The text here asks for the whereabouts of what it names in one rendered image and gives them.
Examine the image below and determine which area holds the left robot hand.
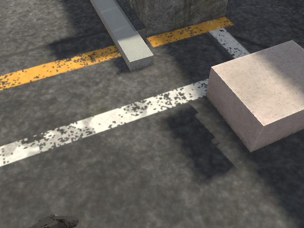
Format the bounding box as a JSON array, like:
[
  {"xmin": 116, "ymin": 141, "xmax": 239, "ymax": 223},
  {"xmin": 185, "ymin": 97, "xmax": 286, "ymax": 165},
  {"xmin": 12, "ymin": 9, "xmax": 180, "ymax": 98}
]
[{"xmin": 28, "ymin": 214, "xmax": 79, "ymax": 228}]

